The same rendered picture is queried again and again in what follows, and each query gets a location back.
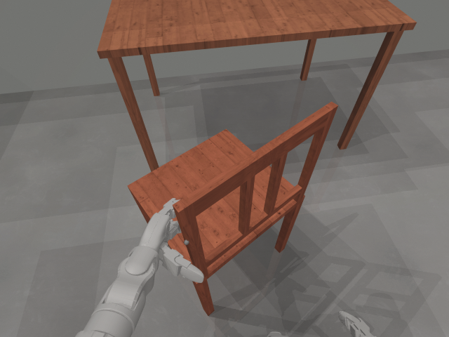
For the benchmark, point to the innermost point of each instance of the left robot forearm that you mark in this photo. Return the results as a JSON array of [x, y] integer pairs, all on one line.
[[119, 310]]

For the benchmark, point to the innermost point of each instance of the robot right hand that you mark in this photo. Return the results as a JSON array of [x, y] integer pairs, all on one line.
[[357, 327]]

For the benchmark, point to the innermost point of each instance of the chair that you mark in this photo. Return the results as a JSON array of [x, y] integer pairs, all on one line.
[[230, 195]]

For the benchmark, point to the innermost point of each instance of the table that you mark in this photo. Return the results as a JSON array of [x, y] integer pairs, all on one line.
[[144, 27]]

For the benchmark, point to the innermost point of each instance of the robot left hand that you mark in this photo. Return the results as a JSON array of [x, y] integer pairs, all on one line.
[[161, 228]]

